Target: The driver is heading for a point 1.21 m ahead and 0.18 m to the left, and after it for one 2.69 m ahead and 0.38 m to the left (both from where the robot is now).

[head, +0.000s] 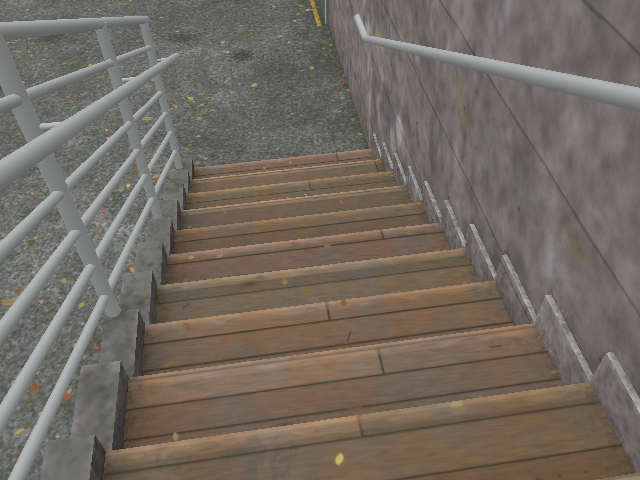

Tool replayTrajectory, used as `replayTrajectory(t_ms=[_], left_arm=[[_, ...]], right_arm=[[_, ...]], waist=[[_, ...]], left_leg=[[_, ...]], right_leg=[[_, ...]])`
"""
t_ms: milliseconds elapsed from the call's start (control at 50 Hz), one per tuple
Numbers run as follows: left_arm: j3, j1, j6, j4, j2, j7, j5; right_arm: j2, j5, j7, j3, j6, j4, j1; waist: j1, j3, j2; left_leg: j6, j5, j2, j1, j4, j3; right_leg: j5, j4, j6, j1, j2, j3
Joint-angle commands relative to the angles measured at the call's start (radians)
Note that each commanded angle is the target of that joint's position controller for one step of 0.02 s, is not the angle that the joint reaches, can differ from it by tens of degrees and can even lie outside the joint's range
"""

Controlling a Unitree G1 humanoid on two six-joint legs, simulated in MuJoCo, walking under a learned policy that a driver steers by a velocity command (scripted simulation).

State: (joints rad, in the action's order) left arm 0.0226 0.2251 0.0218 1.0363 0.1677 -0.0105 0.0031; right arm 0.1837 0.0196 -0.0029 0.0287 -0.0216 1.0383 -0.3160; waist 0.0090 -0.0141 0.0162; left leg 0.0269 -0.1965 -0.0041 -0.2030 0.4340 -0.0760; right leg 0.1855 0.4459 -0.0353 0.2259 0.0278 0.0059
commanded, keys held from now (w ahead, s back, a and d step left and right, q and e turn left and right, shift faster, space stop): no key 0.24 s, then w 0.76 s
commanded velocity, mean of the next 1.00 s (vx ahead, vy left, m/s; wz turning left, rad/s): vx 0.27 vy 0.00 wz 0.00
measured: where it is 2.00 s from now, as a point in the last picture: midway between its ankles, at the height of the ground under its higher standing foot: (293, 419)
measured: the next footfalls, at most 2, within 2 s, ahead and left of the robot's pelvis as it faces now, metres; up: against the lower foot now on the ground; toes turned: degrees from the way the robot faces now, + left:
left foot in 1.00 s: +0.38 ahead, +0.16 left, -0.15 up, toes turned +5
right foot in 1.52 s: +0.72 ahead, +0.01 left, -0.30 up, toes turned -1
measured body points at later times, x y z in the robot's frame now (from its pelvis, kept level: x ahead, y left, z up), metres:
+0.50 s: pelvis +0.04 +0.00 +0.00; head +0.03 +0.00 +0.45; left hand +0.05 +0.24 -0.15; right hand +0.03 -0.25 -0.15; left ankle +0.02 +0.10 -0.74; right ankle +0.03 -0.09 -0.74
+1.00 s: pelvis +0.28 +0.07 -0.11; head +0.29 +0.09 +0.34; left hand +0.16 +0.31 -0.26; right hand +0.46 -0.18 -0.22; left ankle +0.37 +0.16 -0.85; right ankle +0.05 -0.09 -0.70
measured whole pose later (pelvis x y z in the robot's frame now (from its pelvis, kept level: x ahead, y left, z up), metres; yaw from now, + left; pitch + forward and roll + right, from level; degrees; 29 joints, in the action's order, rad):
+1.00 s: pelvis +0.28 +0.07 -0.11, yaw +0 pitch -1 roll -3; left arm -0.04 0.53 -0.09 1.11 0.22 -0.03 0.03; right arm 0.25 0.03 -0.02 -0.05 0.06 0.92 -0.06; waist -0.09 -0.03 0.02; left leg 0.03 0.32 0.05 -0.34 0.45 -0.04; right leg 0.73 1.17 -0.05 0.08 0.03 -0.05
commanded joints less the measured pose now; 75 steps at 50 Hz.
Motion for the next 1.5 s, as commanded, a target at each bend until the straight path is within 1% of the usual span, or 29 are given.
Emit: replayTrajectory(t_ms=[20,240,340,400,540,580,620,640,720,800,840,860,900,940,980,1000,1020,1040,1060,1100,1120,1140,1180,1220,1260,1320,1420,1480,1500], left_arm=[[-0.014,0.001,-0.01,-0.035,0.099,0.0,0.002],[-0.018,0.047,-0.011,-0.026,0.116,-0.004,0.011],[-0.036,0.086,0.003,-0.017,0.143,0.006,0.014],[-0.043,0.075,-0.014,-0.032,0.121,0.011,0.016],[-0.052,0.143,-0.034,-0.017,0.1,0.009,0.027],[-0.069,0.215,-0.042,-0.001,0.128,0.002,0.022],[-0.109,0.408,-0.062,0.055,0.239,-0.002,0.022],[-0.112,0.437,-0.071,0.069,0.246,-0.006,0.025],[-0.105,0.348,-0.094,0.049,0.185,-0.007,0.054],[-0.07,0.354,-0.126,0.049,0.106,-0.026,0.027],[-0.068,0.207,-0.132,-0.005,0.131,-0.029,0.028],[-0.068,0.207,-0.136,-0.013,0.154,-0.025,0.027],[-0.077,0.206,-0.122,0.0,0.176,-0.018,0.01],[-0.076,0.261,-0.13,0.02,0.178,-0.013,0.034],[-0.085,0.237,-0.124,0.05,0.214,-0.03,0.038],[-0.097,0.279,-0.107,0.068,0.176,-0.043,0.028],[-0.081,0.403,-0.113,0.035,0.078,-0.055,-0.011],[-0.075,0.409,-0.124,0.02,0.098,-0.071,-0.029],[-0.08,0.372,-0.113,0.036,0.12,-0.071,-0.009],[-0.078,0.257,-0.076,-0.002,0.117,-0.034,0.059],[-0.083,0.153,-0.06,-0.012,0.129,-0.026,0.07],[-0.085,0.106,-0.05,-0.023,0.126,-0.016,0.068],[-0.081,0.009,-0.035,-0.058,0.096,0.007,0.064],[-0.073,0.056,-0.013,-0.041,0.079,0.01,0.061],[-0.079,-0.089,-0.044,-0.087,0.109,0.032,0.049],[-0.07,-0.205,-0.065,-0.108,0.085,0.044,0.055],[-0.054,-0.347,-0.084,-0.213,0.057,0.041,0.016],[-0.073,-0.15,-0.09,-0.147,0.089,0.022,0.012],[-0.084,0.062,-0.086,-0.089,0.099,0.026,0.007]], right_arm=[[0.074,-0.004,0.001,-0.017,0.002,-0.01,-0.037],[0.097,-0.007,0.007,-0.029,0.0,0.01,-0.003],[0.136,-0.002,-0.005,-0.052,-0.007,0.01,-0.021],[0.107,-0.003,-0.009,-0.058,0.004,0.016,-0.034],[0.149,-0.009,-0.006,-0.092,0.014,-0.007,-0.004],[0.119,-0.013,-0.004,-0.089,0.023,-0.036,0.064],[0.11,0.021,-0.003,-0.098,0.045,-0.08,0.13],[0.127,0.03,-0.003,-0.105,0.057,-0.087,0.135],[0.14,0.02,-0.016,-0.129,0.068,-0.071,0.121],[0.128,0.019,-0.032,-0.127,0.079,-0.12,0.302],[0.097,0.024,-0.058,-0.108,0.075,-0.133,0.323],[0.077,0.005,-0.069,-0.098,0.069,-0.136,0.316],[0.083,-0.014,-0.049,-0.086,0.052,-0.149,0.3],[0.129,-0.018,-0.015,-0.095,0.049,-0.106,0.155],[0.174,0.018,0.01,-0.115,0.066,0.021,-0.267],[0.241,0.042,0.001,-0.138,0.068,0.053,-0.324],[0.271,0.064,-0.013,-0.126,0.097,0.036,-0.323],[0.24,0.028,-0.023,-0.118,0.099,0.025,-0.335],[0.198,0.015,-0.023,-0.108,0.096,0.001,-0.265],[0.201,0.007,-0.009,-0.111,0.101,-0.044,-0.16],[0.135,0.004,-0.008,-0.087,0.114,-0.043,-0.109],[0.135,0.013,-0.008,-0.082,0.111,-0.041,-0.104],[0.138,-0.014,0.013,-0.077,0.113,-0.055,-0.087],[0.179,0.002,0.011,-0.093,0.114,-0.036,-0.151],[0.071,-0.032,0.029,-0.07,0.125,-0.004,-0.208],[0.076,-0.037,0.035,-0.07,0.135,-0.031,-0.169],[0.062,0.019,0.051,-0.063,0.083,0.029,-0.284],[0.085,0.041,0.059,-0.068,0.047,0.054,-0.326],[0.086,0.037,0.061,-0.067,0.05,0.048,-0.309]], waist=[[-0.001,-0.033,-0.054],[-0.01,-0.033,-0.018],[-0.002,-0.116,-0.008],[-0.001,-0.092,0.002],[-0.034,-0.116,0.034],[-0.079,-0.136,-0.03],[-0.146,-0.14,-0.168],[-0.136,-0.148,-0.142],[-0.073,-0.087,-0.106],[-0.095,-0.132,-0.075],[-0.059,-0.113,-0.055],[-0.07,-0.092,-0.054],[-0.073,-0.109,-0.131],[-0.039,-0.07,-0.06],[0.183,0.048,0.014],[0.2,0.008,0.181],[0.059,0.078,0.315],[0.059,0.183,0.232],[0.026,0.13,0.047],[-0.002,0.092,0.138],[-0.025,-0.031,0.01],[-0.038,-0.1,0.035],[-0.057,-0.142,0.066],[-0.067,-0.042,0.152],[-0.045,-0.072,0.014],[-0.004,-0.086,-0.024],[0.139,-0.176,0.084],[0.079,-0.126,0.026],[-0.036,-0.032,-0.019]], left_leg=[[0.006,-0.019,0.074,0.029,-0.059,0.1],[0.017,-0.031,0.091,0.001,-0.066,0.11],[0.058,-0.502,0.047,-0.073,-0.087,0.113],[0.073,-0.382,0.065,-0.047,-0.094,0.148],[0.109,-0.508,0.12,-0.131,-0.147,0.26],[0.096,-0.393,0.059,-0.253,-0.006,0.181],[0.052,-0.326,-0.031,-0.572,0.359,0.066],[0.051,-0.346,0.005,-0.657,0.444,0.111],[0.022,-0.137,0.062,-0.597,0.599,0.122],[0.013,0.261,0.097,-0.649,0.389,0.156],[0.012,0.559,0.063,-0.289,0.161,0.104],[0.014,0.637,0.032,-0.124,0.143,0.059],[0.002,0.63,0.028,0.004,0.189,0.05],[-0.021,0.664,0.003,0.132,0.163,-0.011],[-0.008,0.721,-0.01,0.375,-0.055,-0.085],[0.043,0.556,0.117,0.408,-0.189,0.077],[0.049,1.277,0.294,0.659,0.301,0.178],[0.068,1.304,0.389,0.719,0.3,0.294],[0.098,1.009,0.406,0.532,0.172,0.344],[0.259,0.235,0.449,0.214,0.051,0.521],[0.235,0.115,0.378,0.0,0.018,0.464],[0.226,0.056,0.345,-0.14,-0.006,0.459],[0.199,0.161,0.231,-0.327,-0.029,0.328],[0.189,0.377,0.239,-0.255,0.02,0.316],[0.161,0.046,0.167,-0.13,0.122,0.292],[0.147,-0.143,0.112,-0.264,0.169,0.223],[0.162,0.131,0.115,-0.037,0.323,0.234],[0.191,0.409,0.129,0.071,0.586,0.226],[0.197,0.432,0.117,0.017,0.798,0.216]], right_leg=[[0.109,-0.174,-0.049,0.073,-0.141,-0.187],[0.046,-0.131,-0.052,0.052,-0.114,-0.156],[0.54,-0.121,-0.092,0.121,-0.047,-0.131],[0.397,-0.103,-0.097,0.087,-0.047,-0.136],[0.337,0.017,-0.106,-0.008,-0.001,-0.085],[0.384,-0.057,-0.135,-0.118,-0.057,-0.191],[0.39,-0.183,-0.259,-0.341,-0.295,-0.6],[0.27,-0.153,-0.309,-0.365,-0.338,-0.639],[-0.032,-0.08,-0.264,-0.276,-0.285,-0.446],[-0.019,0.002,-0.199,-0.213,-0.197,-0.304],[0.129,0.026,-0.151,0.106,-0.109,-0.188],[0.175,0.012,-0.136,0.214,-0.096,-0.168],[0.144,0.094,-0.107,0.296,-0.105,-0.129],[0.094,0.339,-0.092,0.223,-0.074,-0.102],[-0.225,0.891,-0.086,0.141,-0.025,-0.024],[0.294,1.335,-0.091,0.236,0.081,-0.043],[0.73,1.596,-0.084,0.573,0.09,-0.151],[0.622,1.557,-0.088,0.713,0.048,-0.172],[0.466,1.474,-0.069,0.738,0.014,-0.121],[0.341,1.364,-0.047,0.727,-0.081,-0.092],[0.139,1.135,-0.038,0.693,-0.115,-0.161],[0.08,1.026,-0.025,0.648,-0.13,-0.134],[-0.101,0.672,0.025,0.462,-0.122,-0.051],[-0.203,0.744,0.015,0.398,-0.086,-0.005],[-0.514,0.479,-0.025,0.555,-0.126,-0.073],[-0.754,0.266,-0.003,0.314,-0.061,0.01],[-0.485,0.027,-0.017,0.364,-0.064,0.014],[-0.295,-0.09,-0.071,0.164,-0.053,0.031],[-0.37,-0.171,-0.099,-0.066,-0.067,0.015]])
